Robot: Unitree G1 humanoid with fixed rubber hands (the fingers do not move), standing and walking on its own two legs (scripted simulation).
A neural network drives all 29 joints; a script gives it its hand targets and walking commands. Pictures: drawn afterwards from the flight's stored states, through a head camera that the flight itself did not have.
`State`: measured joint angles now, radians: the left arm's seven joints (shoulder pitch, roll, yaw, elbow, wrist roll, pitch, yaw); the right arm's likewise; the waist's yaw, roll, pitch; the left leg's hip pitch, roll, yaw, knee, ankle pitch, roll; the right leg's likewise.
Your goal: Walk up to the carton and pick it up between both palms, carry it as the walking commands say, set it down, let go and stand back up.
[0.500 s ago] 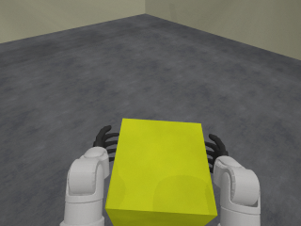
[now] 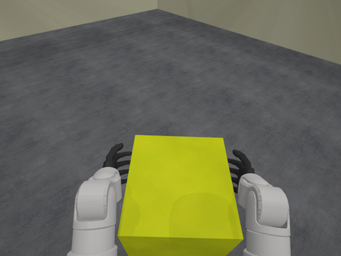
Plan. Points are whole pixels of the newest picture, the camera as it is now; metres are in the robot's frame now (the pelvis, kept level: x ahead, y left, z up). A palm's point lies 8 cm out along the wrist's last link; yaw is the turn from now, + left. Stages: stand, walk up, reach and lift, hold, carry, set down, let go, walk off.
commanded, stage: carry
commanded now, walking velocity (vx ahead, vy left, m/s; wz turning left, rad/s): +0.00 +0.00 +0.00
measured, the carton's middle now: (176, 204) +0.26 +0.00 +0.01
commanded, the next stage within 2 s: hold in 1.88 s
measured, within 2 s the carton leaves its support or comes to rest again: neither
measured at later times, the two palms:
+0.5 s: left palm (110, 169) +0.30 +0.15 +0.09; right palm (239, 177) +0.28 -0.14 +0.09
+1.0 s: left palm (103, 153) +0.35 +0.18 +0.09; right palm (222, 157) +0.34 -0.11 +0.09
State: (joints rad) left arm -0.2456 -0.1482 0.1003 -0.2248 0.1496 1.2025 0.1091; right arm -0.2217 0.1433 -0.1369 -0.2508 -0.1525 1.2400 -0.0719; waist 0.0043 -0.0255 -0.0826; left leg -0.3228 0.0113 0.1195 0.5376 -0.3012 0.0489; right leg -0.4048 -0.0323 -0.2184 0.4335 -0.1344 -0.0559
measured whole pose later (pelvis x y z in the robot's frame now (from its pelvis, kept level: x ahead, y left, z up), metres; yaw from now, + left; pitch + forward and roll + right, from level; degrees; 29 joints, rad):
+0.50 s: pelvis +0.02 +0.01 +0.00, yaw +0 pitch +1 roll +1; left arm -0.24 -0.15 0.10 -0.20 0.15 1.17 0.10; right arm -0.22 0.14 -0.13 -0.24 -0.17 1.22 -0.07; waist -0.02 -0.02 -0.08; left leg -0.30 0.01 0.13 0.52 -0.23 0.04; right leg -0.39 -0.04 -0.21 0.45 -0.12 -0.04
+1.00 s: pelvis +0.06 +0.04 +0.00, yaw +1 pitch +1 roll +0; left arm -0.25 -0.15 0.10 -0.14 0.17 1.08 0.09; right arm -0.22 0.14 -0.15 -0.18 -0.18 1.13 -0.05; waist 0.00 -0.01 -0.08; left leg -0.23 -0.02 0.12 0.51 -0.31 0.06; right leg -0.35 -0.06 -0.19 0.49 -0.16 -0.04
